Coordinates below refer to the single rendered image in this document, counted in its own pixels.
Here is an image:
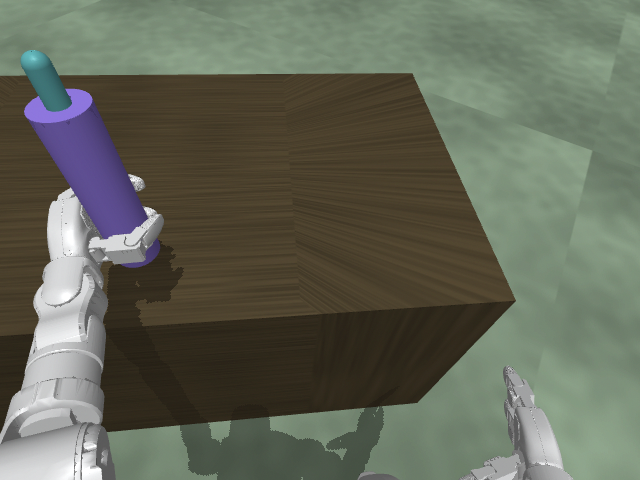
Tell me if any left robot arm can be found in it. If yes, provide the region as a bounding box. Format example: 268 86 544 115
0 256 116 480

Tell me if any right robot hand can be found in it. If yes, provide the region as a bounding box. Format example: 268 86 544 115
458 366 564 480

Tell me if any left robot hand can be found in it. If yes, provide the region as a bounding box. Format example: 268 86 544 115
47 174 164 269

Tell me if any bottle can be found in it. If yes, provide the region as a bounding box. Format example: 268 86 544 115
20 50 160 268

